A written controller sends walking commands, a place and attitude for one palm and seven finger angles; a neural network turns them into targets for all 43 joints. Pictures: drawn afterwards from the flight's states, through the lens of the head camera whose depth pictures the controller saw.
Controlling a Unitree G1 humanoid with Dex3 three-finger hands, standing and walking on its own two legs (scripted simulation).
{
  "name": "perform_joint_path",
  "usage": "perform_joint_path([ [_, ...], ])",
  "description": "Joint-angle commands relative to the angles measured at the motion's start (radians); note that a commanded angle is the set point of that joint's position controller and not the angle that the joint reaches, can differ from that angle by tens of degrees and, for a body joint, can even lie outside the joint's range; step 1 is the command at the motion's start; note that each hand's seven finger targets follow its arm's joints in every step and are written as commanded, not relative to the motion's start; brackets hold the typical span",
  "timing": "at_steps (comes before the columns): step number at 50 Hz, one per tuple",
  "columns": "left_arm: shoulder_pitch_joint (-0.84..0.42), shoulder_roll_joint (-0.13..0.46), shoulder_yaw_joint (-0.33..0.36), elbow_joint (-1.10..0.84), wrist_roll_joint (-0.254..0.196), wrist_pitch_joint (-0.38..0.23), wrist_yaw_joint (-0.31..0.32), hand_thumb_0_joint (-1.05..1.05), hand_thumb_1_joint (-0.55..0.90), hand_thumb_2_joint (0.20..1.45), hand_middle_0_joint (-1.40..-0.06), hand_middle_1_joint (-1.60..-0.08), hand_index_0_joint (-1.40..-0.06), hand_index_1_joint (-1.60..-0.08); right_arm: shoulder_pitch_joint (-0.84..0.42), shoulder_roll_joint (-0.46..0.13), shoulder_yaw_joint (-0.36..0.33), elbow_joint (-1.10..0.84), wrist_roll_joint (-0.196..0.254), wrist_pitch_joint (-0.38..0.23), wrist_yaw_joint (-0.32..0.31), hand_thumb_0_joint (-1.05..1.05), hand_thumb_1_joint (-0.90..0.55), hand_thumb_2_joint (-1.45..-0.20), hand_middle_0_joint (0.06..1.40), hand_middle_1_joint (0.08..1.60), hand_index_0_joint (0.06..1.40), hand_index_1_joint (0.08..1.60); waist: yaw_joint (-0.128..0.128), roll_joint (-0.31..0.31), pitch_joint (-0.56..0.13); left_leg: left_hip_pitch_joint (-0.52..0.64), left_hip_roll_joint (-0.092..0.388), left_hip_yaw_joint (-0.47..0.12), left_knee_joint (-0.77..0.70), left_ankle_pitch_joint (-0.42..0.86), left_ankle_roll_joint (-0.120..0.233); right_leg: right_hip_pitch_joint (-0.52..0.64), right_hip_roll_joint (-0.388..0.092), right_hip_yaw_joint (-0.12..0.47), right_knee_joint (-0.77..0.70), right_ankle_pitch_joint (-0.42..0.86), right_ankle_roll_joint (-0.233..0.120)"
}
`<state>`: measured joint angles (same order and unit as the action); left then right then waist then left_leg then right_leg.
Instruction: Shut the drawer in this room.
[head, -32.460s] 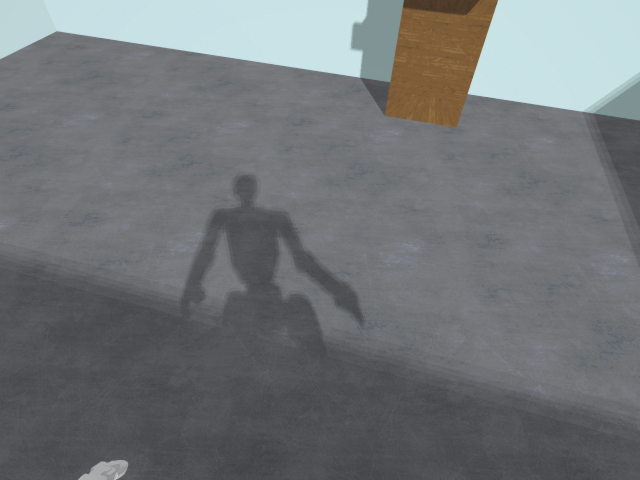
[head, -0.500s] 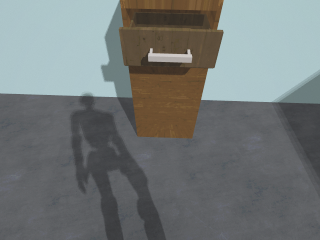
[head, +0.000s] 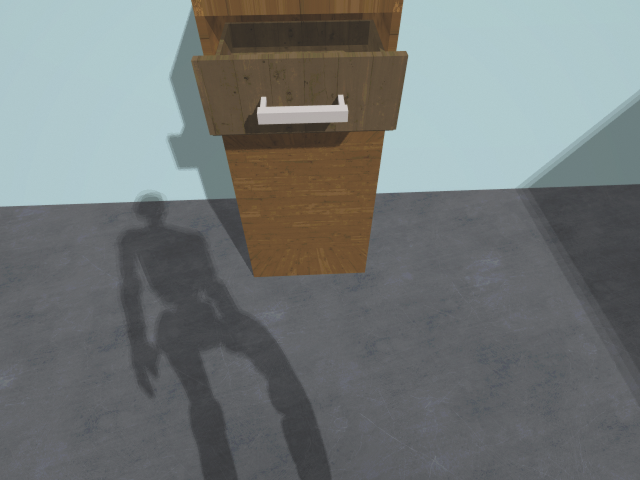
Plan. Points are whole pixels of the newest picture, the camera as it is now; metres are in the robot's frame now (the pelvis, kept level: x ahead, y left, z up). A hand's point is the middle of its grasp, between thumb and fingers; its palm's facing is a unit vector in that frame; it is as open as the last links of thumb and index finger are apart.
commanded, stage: take the last steps up to it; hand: left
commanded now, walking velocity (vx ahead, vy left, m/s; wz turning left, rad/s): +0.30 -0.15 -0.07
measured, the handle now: (302, 107) +0.72 +0.06 +0.09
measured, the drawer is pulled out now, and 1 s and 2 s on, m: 0.20 0.20 0.20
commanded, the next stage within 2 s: come to a stop and stand still in 0.76 s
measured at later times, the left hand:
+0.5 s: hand out of the picture +0.07 +0.06 -0.17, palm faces +0.13 -0.99 -0.12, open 7.4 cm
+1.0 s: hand (280, 318) +0.42 +0.09 -0.18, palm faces +0.03 -0.97 -0.22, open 7.4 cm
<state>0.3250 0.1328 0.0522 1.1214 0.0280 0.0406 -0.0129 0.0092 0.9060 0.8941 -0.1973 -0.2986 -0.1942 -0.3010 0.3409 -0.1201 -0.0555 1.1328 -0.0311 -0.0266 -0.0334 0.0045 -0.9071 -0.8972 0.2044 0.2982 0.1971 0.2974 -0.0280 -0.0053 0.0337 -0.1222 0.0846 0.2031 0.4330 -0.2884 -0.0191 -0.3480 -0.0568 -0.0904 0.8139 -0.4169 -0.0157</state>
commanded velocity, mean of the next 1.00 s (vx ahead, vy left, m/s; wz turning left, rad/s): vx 0.15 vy -0.07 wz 0.01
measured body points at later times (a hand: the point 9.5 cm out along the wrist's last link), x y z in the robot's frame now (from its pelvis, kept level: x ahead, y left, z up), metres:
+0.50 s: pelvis +0.15 -0.08 +0.00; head +0.18 -0.07 +0.45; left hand +0.07 +0.11 -0.16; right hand +0.28 -0.31 -0.14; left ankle +0.22 +0.04 -0.69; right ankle +0.07 -0.14 -0.74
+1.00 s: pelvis +0.35 -0.11 -0.01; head +0.39 -0.10 +0.44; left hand +0.42 +0.14 -0.16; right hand +0.33 -0.36 -0.15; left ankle +0.29 +0.03 -0.74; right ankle +0.42 -0.26 -0.74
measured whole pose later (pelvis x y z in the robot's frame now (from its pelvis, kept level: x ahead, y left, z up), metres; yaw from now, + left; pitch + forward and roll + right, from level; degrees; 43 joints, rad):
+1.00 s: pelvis +0.35 -0.11 -0.01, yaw +2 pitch +0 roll +1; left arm 0.16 0.23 0.06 1.01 0.02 -0.03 0.01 0.01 0.91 0.89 -0.19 -0.30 -0.19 -0.30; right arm 0.30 -0.18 -0.06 1.10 -0.02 -0.02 -0.02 -0.01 -0.93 -0.90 0.20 0.30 0.20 0.30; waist -0.03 -0.04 0.07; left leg -0.15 0.08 0.12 0.51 -0.35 -0.04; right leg -0.38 -0.12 -0.07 0.55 -0.07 0.04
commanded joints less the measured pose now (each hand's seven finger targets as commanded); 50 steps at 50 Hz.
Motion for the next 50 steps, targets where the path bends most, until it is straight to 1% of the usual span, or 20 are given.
perform_joint_path([
  [1,-0.034,0.034,0.018,-0.109,-0.003,-0.043,-0.020,0.000,0.900,0.900,-0.200,-0.300,-0.200,-0.300,0.017,-0.195,-0.042,-0.038,-0.008,-0.011,-0.008,0.000,-0.900,-0.900,0.200,0.300,0.200,0.300,0.015,0.130,0.108,-0.079,0.299,-0.254,-0.255,-0.199,0.153,-0.087,-0.062,0.017,-0.075,0.017,0.010],
  [3,0.047,0.037,0.023,-0.082,-0.004,-0.045,-0.023,0.000,0.900,0.900,-0.200,-0.300,-0.200,-0.300,-0.032,-0.204,-0.046,-0.051,-0.007,-0.007,-0.005,0.000,-0.900,-0.900,0.200,0.300,0.200,0.300,0.057,0.088,0.065,-0.167,0.252,-0.177,-0.171,-0.224,0.113,0.085,-0.020,-0.042,-0.181,0.097,0.016],
  [5,0.206,0.090,0.035,-0.025,-0.001,-0.057,-0.011,0.000,0.900,0.900,-0.200,-0.300,-0.200,-0.300,-0.057,-0.169,-0.041,-0.061,0.000,-0.001,0.004,0.000,-0.900,-0.900,0.200,0.300,0.200,0.300,0.131,-0.087,0.019,-0.315,0.138,-0.069,0.091,-0.274,0.052,0.318,0.003,-0.031,-0.327,0.113,0.011],
  [6,0.287,0.185,0.050,-0.004,0.003,-0.070,0.004,0.000,0.900,0.900,-0.200,-0.300,-0.200,-0.300,-0.073,-0.101,-0.024,-0.092,0.012,0.001,0.013,0.000,-0.900,-0.900,0.200,0.300,0.200,0.300,0.170,-0.354,0.017,-0.480,0.007,0.030,0.395,-0.339,0.010,0.375,-0.182,0.277,-0.515,-0.125,-0.053],
  [7,0.294,0.235,0.051,0.001,-0.011,-0.069,0.021,0.000,0.900,0.900,-0.200,-0.300,-0.200,-0.300,-0.130,-0.083,-0.013,-0.139,0.015,0.010,0.025,0.000,-0.900,-0.900,0.200,0.300,0.200,0.300,0.174,-0.409,0.039,-0.538,-0.019,-0.055,0.618,-0.376,0.017,0.304,-0.321,0.532,-0.700,-0.262,-0.127],
  [8,0.231,0.222,0.048,-0.012,-0.014,-0.072,0.032,0.000,0.900,0.900,-0.200,-0.300,-0.200,-0.300,-0.149,-0.099,-0.022,-0.141,0.014,0.013,0.027,0.000,-0.900,-0.900,0.200,0.300,0.200,0.300,0.141,-0.291,0.077,-0.545,0.019,-0.133,0.720,-0.294,0.028,0.229,-0.337,0.547,-0.731,-0.334,-0.167],
  [13,0.073,0.122,0.017,-0.035,-0.005,-0.104,0.036,0.000,0.900,0.900,-0.200,-0.300,-0.200,-0.300,-0.107,-0.074,-0.028,-0.095,0.001,0.012,0.042,0.000,-0.900,-0.900,0.200,0.300,0.200,0.300,0.041,-0.017,0.058,-0.460,0.056,-0.145,0.720,-0.034,0.014,0.158,-0.218,0.249,-0.637,0.042,-0.139],
  [21,0.163,0.100,-0.002,0.018,-0.002,-0.130,0.040,0.000,0.900,0.900,-0.200,-0.300,-0.200,-0.300,-0.273,-0.079,-0.017,-0.159,0.006,0.007,0.043,0.000,-0.900,-0.900,0.200,0.300,0.200,0.300,0.058,-0.031,0.085,-0.572,0.049,-0.142,0.520,0.017,-0.003,0.337,-0.210,0.166,-0.620,0.480,-0.181],
  [26,0.186,0.104,-0.003,0.039,-0.003,-0.120,0.041,0.000,0.900,0.900,-0.200,-0.300,-0.200,-0.300,-0.344,-0.060,0.000,-0.179,0.008,-0.011,0.043,0.000,-0.900,-0.900,0.200,0.300,0.200,0.300,0.072,-0.058,0.074,-0.431,-0.005,-0.077,0.289,0.000,0.031,0.392,-0.184,0.103,-0.537,0.779,-0.161],
  [29,0.138,0.133,0.000,0.031,-0.016,-0.120,0.036,0.000,0.900,0.900,-0.200,-0.300,-0.200,-0.300,-0.128,-0.093,-0.010,-0.110,0.003,-0.026,0.022,0.000,-0.900,-0.900,0.200,0.300,0.200,0.300,-0.031,-0.058,-0.050,-0.103,-0.085,-0.019,0.113,0.130,0.063,0.355,-0.121,0.013,-0.258,1.027,-0.110],
  [30,0.127,0.129,-0.002,0.015,-0.022,-0.120,0.033,0.000,0.900,0.900,-0.200,-0.300,-0.200,-0.300,0.007,-0.150,-0.026,-0.077,-0.002,-0.031,0.012,0.000,-0.900,-0.900,0.200,0.300,0.200,0.300,-0.090,-0.022,-0.129,0.155,-0.003,-0.115,0.076,0.258,0.095,0.190,-0.096,0.005,-0.066,0.865,-0.073],
  [31,0.157,0.077,-0.010,-0.009,-0.033,-0.119,0.024,0.000,0.900,0.900,-0.200,-0.300,-0.200,-0.300,0.133,-0.259,-0.054,-0.052,-0.015,-0.039,0.001,0.000,-0.900,-0.900,0.200,0.300,0.200,0.300,-0.118,0.207,-0.243,0.408,0.292,-0.508,0.043,0.475,0.229,-0.096,0.030,-0.043,0.256,0.326,-0.014],
  [32,0.119,0.089,-0.013,-0.040,-0.028,-0.119,0.019,0.000,0.900,0.900,-0.200,-0.300,-0.200,-0.300,0.172,-0.318,-0.059,-0.041,0.010,-0.023,-0.003,0.000,-0.900,-0.900,0.200,0.300,0.200,0.300,-0.107,0.218,-0.234,0.377,0.434,-0.695,-0.059,0.617,0.327,-0.200,0.067,0.044,0.465,-0.149,-0.022],
  [33,0.084,0.105,0.000,-0.044,-0.018,-0.107,0.025,0.000,0.900,0.900,-0.200,-0.300,-0.200,-0.300,0.094,-0.286,-0.055,-0.048,0.014,-0.017,-0.004,0.000,-0.900,-0.900,0.200,0.300,0.200,0.300,-0.075,0.107,-0.126,0.259,0.433,-0.621,-0.102,0.492,0.337,-0.246,0.016,0.104,0.521,-0.136,-0.026],
  [35,0.051,0.074,0.010,-0.045,-0.007,-0.090,0.012,0.000,0.900,0.900,-0.200,-0.300,-0.200,-0.300,-0.044,-0.181,-0.028,-0.088,0.009,-0.032,-0.007,0.000,-0.900,-0.900,0.200,0.300,0.200,0.300,-0.009,0.066,0.049,0.016,0.347,-0.493,-0.184,0.279,0.263,-0.257,-0.049,0.121,0.491,0.000,0.001],
  [38,0.095,0.033,0.010,-0.047,-0.002,-0.065,0.003,0.000,0.900,0.900,-0.200,-0.300,-0.200,-0.300,-0.095,-0.131,-0.012,-0.093,0.010,-0.047,0.002,0.000,-0.900,-0.900,0.200,0.300,0.200,0.300,0.056,0.084,0.044,-0.132,0.231,-0.276,-0.206,0.283,0.185,-0.155,-0.071,0.088,0.354,0.100,0.027],
  [44,-0.022,0.051,0.006,-0.106,-0.007,-0.052,-0.002,0.000,0.900,0.900,-0.200,-0.300,-0.200,-0.300,-0.092,-0.169,-0.025,-0.111,0.003,-0.036,0.009,0.000,-0.900,-0.900,0.200,0.300,0.200,0.300,0.041,0.152,0.038,-0.139,0.167,-0.161,-0.161,0.404,0.161,-0.056,-0.054,0.002,-0.053,0.203,0.058],
  [47,-0.027,0.079,-0.004,-0.102,-0.007,-0.062,0.014,0.000,0.900,0.900,-0.200,-0.300,-0.200,-0.300,-0.073,-0.185,-0.023,-0.090,0.004,-0.019,0.004,0.000,-0.900,-0.900,0.200,0.300,0.200,0.300,0.045,0.146,-0.026,-0.062,0.128,-0.150,-0.010,0.570,0.101,0.083,-0.005,-0.035,-0.272,0.287,0.056],
  [49,0.044,0.190,0.011,-0.082,-0.003,-0.081,0.030,0.000,0.900,0.900,-0.200,-0.300,-0.200,-0.300,-0.046,-0.167,-0.025,-0.084,0.015,-0.011,0.008,0.000,-0.900,-0.900,0.200,0.300,0.200,0.300,0.074,0.012,-0.117,-0.100,0.055,-0.124,0.131,0.358,0.020,0.282,-0.104,0.066,-0.369,0.784,0.039],
  [50,0.038,0.250,0.020,-0.084,-0.003,-0.083,0.040,0.000,0.900,0.900,-0.200,-0.300,-0.200,-0.300,0.005,-0.126,-0.021,-0.086,0.027,0.000,0.012,0.000,-0.900,-0.900,0.200,0.300,0.200,0.300,0.052,-0.126,-0.178,-0.201,-0.016,-0.091,0.227,0.078,-0.017,0.396,-0.263,0.196,-0.288,1.185,-0.043],
])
